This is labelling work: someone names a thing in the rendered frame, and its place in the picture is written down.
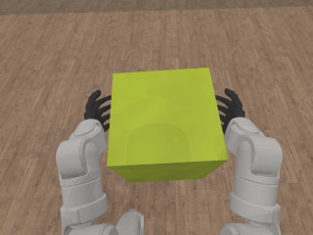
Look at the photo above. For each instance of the left robot thigh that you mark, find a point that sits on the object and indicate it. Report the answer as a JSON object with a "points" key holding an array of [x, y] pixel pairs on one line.
{"points": [[131, 223]]}

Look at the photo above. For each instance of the left robot upper arm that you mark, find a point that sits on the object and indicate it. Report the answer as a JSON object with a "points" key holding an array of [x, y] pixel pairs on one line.
{"points": [[96, 229]]}

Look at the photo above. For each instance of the robot left forearm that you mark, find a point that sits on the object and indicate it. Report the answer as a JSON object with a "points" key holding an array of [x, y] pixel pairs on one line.
{"points": [[79, 171]]}

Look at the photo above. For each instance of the right robot upper arm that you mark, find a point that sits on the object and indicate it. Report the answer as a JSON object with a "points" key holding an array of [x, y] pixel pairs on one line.
{"points": [[234, 228]]}

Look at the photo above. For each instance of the left robot hand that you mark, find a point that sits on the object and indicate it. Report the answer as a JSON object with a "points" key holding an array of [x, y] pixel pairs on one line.
{"points": [[93, 111]]}

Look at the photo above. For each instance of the right robot hand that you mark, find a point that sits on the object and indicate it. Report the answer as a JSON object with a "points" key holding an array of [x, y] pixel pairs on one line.
{"points": [[234, 110]]}

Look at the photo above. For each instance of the robot right forearm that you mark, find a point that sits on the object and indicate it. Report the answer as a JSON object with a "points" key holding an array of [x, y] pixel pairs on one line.
{"points": [[258, 166]]}

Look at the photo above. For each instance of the carton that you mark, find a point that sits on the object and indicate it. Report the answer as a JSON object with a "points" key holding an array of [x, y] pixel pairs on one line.
{"points": [[165, 126]]}

